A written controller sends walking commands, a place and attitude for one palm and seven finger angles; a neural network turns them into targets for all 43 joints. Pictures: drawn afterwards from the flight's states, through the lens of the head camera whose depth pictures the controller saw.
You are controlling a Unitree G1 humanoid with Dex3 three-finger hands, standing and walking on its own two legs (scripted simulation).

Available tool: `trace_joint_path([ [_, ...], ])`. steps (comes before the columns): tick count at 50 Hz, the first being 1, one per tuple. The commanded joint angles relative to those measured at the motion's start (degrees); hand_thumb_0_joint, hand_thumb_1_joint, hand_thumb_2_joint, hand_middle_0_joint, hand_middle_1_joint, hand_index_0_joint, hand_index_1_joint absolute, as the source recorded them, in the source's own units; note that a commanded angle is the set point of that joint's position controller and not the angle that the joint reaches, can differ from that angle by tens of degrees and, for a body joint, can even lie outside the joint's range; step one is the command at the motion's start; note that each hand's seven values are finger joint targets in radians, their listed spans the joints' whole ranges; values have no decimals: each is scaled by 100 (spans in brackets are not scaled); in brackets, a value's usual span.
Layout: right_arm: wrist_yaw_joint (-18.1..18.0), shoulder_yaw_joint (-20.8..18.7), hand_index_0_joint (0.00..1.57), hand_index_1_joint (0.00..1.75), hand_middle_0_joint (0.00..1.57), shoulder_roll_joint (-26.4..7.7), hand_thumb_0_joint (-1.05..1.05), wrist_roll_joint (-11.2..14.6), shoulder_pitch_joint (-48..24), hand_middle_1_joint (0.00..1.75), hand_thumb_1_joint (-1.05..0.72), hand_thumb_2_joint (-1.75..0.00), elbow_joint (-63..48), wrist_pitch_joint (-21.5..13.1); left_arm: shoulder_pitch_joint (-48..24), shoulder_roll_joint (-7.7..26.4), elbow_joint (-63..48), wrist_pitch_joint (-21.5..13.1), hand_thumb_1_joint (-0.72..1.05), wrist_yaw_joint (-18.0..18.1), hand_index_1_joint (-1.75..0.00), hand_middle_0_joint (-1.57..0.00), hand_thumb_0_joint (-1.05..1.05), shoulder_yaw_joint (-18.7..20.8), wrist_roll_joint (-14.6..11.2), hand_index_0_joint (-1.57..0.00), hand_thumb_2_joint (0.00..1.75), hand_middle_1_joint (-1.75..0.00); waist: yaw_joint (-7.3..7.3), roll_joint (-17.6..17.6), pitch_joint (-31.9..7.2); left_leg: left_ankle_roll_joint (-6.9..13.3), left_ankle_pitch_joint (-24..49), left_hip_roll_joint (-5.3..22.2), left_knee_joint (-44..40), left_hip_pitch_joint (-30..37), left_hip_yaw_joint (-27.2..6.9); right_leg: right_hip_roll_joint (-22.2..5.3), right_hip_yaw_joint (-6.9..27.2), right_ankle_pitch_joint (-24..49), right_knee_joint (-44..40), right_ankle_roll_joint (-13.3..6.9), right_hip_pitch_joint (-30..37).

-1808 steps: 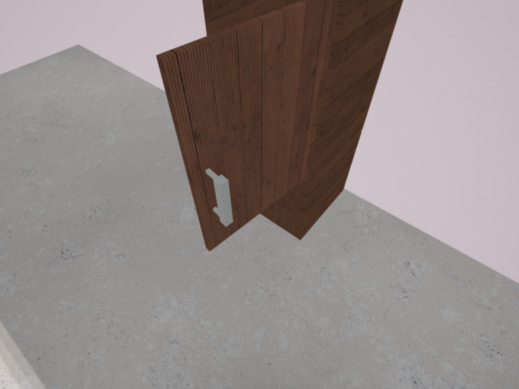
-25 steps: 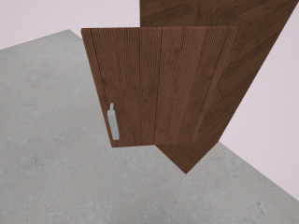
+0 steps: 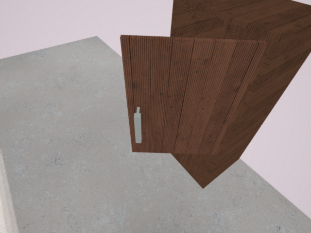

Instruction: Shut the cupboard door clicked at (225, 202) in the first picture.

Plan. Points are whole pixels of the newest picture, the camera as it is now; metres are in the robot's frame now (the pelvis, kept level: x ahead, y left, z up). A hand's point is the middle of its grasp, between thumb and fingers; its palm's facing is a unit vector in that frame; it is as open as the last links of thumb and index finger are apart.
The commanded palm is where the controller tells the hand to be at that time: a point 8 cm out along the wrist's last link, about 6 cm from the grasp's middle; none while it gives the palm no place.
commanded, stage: come to a stop and stand still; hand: left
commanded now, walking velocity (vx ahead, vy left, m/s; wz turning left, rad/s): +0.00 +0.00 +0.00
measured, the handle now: (138, 125) +0.53 +0.13 -0.11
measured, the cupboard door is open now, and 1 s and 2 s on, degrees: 53 53 53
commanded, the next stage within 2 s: look again from close up in 1.38 s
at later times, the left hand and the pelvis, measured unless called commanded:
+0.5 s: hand out of the picture -0.11 +0.21 -0.18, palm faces +0.02 -0.98 -0.21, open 7.4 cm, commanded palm none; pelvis -0.06 +0.03 +0.00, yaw -1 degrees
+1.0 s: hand out of the picture +0.07 +0.19 -0.17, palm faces -0.06 -0.99 -0.13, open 7.4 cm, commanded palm none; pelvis -0.04 +0.04 +0.00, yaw -1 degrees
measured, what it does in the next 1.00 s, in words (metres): steps on the spot: right foot, then left foot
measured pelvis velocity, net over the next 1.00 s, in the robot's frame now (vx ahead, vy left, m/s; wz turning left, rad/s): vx -0.04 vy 0.04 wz -0.02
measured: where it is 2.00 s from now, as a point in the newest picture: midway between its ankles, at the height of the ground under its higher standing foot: outside the picture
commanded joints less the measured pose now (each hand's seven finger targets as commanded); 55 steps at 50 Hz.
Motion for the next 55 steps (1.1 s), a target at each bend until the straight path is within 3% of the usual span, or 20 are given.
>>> trace_joint_path([
  [1, -58, -153, 20, 30, 20, -515, 0, 5, 547, 30, -90, -90, -109, -52, -265, 757, -287, -140, 90, 17, -30, -20, 0, 119, -22, -20, 90, -30, -534, -749, 218, -306, -1015, 635, 498, 1379, -680, -572, 836, -1564, -1278, -394, -1985],
  [5, -78, -157, 20, 30, 20, -466, 0, -25, 950, 30, -90, -90, 6, -78, -816, 752, -449, -107, 90, 42, -30, -20, 0, 147, -42, -20, 90, -30, -738, -430, 433, -261, -1365, 805, 587, 1301, -865, -486, 645, -1733, -874, -322, -2470],
  [8, -121, -179, 20, 30, 20, -744, 0, -53, 453, 30, -90, -90, -142, -179, 90, 443, -235, 53, 90, 50, -30, -20, 0, 168, -12, -20, 90, -30, -110, 1087, 591, -162, -3516, 1837, -1842, -904, -2395, 310, -409, -515, 1749, -65, -585],
  [11, -109, -166, 20, 30, 20, -716, 0, -39, -48, 30, -90, -90, -371, -178, 743, 455, -47, 213, 90, 79, -30, -20, 0, 261, 39, -20, 90, -30, 255, 786, 388, -476, -2928, 1736, -2275, -1612, -1872, 287, -543, -393, 3386, -119, 40],
  [17, -148, -273, 20, 30, 20, -575, 0, -104, -129, 30, -90, -90, -384, 40, 2200, 506, 207, 249, 90, 119, -30, -20, 0, 380, -34, -20, 90, -30, 574, 538, 783, -1481, -1629, 905, -1920, -1285, -600, 319, -1282, -1047, -940, -397, 1516],
  [18, -140, -272, 20, 30, 20, -301, 0, 33, 218, 30, -90, -90, -303, 154, 1902, 671, 87, 221, 90, 150, -30, -20, 0, 363, 10, -20, 90, -30, 397, -1180, 761, -1498, -1563, 175, 331, -1112, 150, -587, -68, -1474, -2233, -788, 905],
  [19, -160, -352, 20, 30, 20, 83, 0, 28, 888, 30, -90, -90, -216, 261, 332, 834, -452, 231, 90, 198, -30, -20, 0, 244, 91, -20, 90, -30, -326, -2501, 1133, -910, -1681, 47, 3459, -738, -278, -2119, 1558, -2150, -2570, -1345, -1390],
  [21, -19, -464, 20, 30, 20, -568, 0, -64, 1814, 30, -90, -90, -318, 386, -2581, 1452, -1555, 69, 90, 271, -30, -20, 0, 394, 93, -20, 90, -30, -1500, -1304, 174, -630, -1098, 211, 6087, 91, -743, -2161, 757, -357, -2011, -1408, -2237],
  [23, 56, -278, 20, 30, 20, -199, 0, -45, 1580, 30, -90, -90, -212, 114, -2097, 703, -1451, -252, 90, 218, -30, -20, 0, 211, -10, -20, 90, -30, -1066, -720, 488, -514, -517, 574, 4732, -553, -495, -1341, 316, -922, -1965, -836, -1716],
  [26, 71, -120, 20, 30, 20, 163, 0, -46, 725, 30, -90, -90, -443, -131, -463, 829, -776, -235, 90, 130, -30, -20, 0, 239, 45, -20, 90, -30, -149, -361, 730, -389, -1484, 669, 1972, -838, 109, -1338, 492, -1044, -1433, -964, -202],
  [29, 26, -15, 20, 30, 20, 282, 0, -105, 1387, 30, -90, -90, -212, -278, -292, 915, -631, -78, 90, -16, -30, -20, 0, 322, 21, -20, 90, -30, -195, -545, 659, -281, -1129, 457, -16, 632, 405, -744, -48, -1908, -308, -570, -720],
  [30, -33, -26, 20, 30, 20, 33, 0, -108, 1821, 30, -90, -90, -71, -316, -340, 717, -692, -67, 90, -56, -30, -20, 0, 292, -21, -20, 90, -30, -304, 175, 464, -174, -1297, 911, -440, 1061, -254, -475, -364, -1663, 745, -364, -1029],
  [31, -100, -133, 20, 30, 20, -395, 0, -153, 2080, 30, -90, -90, -37, -330, -399, 394, -856, -66, 90, -111, -30, -20, 0, 249, -33, -20, 90, -30, -394, 1449, 425, 265, -2419, 2147, -1001, 1242, -2222, -32, -860, -1458, 2047, -110, -2064],
  [33, -167, -185, 20, 30, 20, -784, 0, -194, 2008, 30, -90, -90, -217, -292, -1189, 504, -1298, -84, 90, -146, -30, -20, 0, 267, 42, -20, 90, -30, -545, 680, 599, 932, -2827, 2965, -1545, 705, -3504, -212, -277, -937, 3551, -186, -2741],
  [39, -301, 113, 20, 30, 20, -24, 0, -135, 2010, 30, -90, -90, 123, -553, -1399, 274, -1009, -60, 90, -212, -30, -20, 0, 236, 7, -20, 90, -30, -360, 355, 485, 539, 2667, 2192, -637, 1125, -1423, -223, -281, 322, 4284, 16, -2760],
  [45, -338, 86, 20, 30, 20, -93, 0, -166, 2161, 30, -90, -90, 245, -460, -2093, 106, -1247, 17, 90, -167, -30, -20, 0, 146, -58, -20, 90, -30, -577, 844, 237, 421, 3979, 2053, -119, 1325, -867, -223, -626, 200, 2958, 132, -2268],
  [49, -273, 2, 20, 30, 20, -185, 0, -123, 1703, 30, -90, -90, 142, -365, -2012, 142, -1218, -93, 90, -143, -30, -20, 0, 173, -123, -20, 90, -30, -448, 1120, 66, 236, 3317, 1854, 246, 871, -790, -103, -788, 403, 1103, 101, -806],
  [51, -204, -39, 20, 30, 20, -135, 0, -34, 1703, 30, -90, -90, 134, -354, -1371, 467, -984, -229, 90, -97, -30, -20, 0, 245, -117, -20, 90, -30, -158, 426, -327, -101, 2103, 1525, 805, 490, -673, -237, -638, 1643, -238, 143, 636],
  [53, -148, 7, 20, 30, 20, 360, 0, 56, 1883, 30, -90, -90, 53, -333, -952, 1117, -789, -308, 90, 25, -30, -20, 0, 327, -96, -20, 90, -30, -146, -1057, -921, -553, -1813, 745, 1864, -689, -105, -2104, 1012, 4794, 35, -716, 1828],
  [55, -174, -45, 20, 30, 20, 383, 0, 64, 1682, 30, -90, -90, -3, -224, -1308, 1108, -921, -273, 90, 44, -30, -20, 0, 278, -30, -20, 90, -30, -260, -826, -416, -498, -2622, 765, 2606, -411, -252, -2249, 832, 4652, -221, -1199, 530],
])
